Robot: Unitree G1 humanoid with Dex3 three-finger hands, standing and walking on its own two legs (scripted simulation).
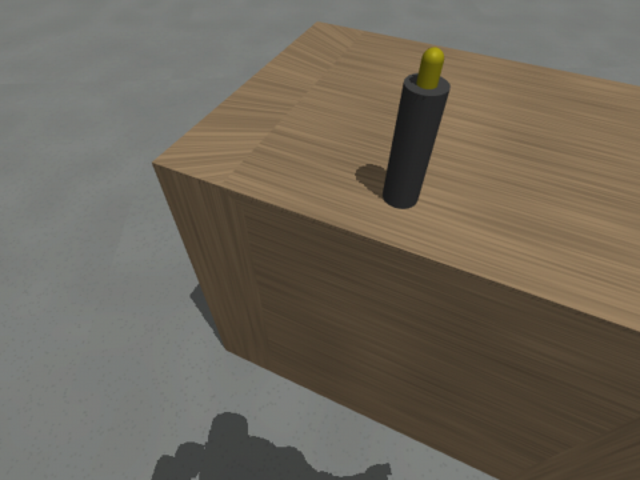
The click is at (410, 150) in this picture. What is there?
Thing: necked bottle
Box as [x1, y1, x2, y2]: [383, 47, 449, 208]
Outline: 436,47 429,48 424,52 421,59 419,72 407,76 404,79 383,189 384,200 388,204 398,208 410,207 417,201 449,90 448,82 439,76 443,62 443,53 440,49
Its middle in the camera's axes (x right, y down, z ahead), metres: +0.14 -0.15 +0.56
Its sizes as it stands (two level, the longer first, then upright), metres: 0.060 0.060 0.247
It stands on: a support 0.80 m high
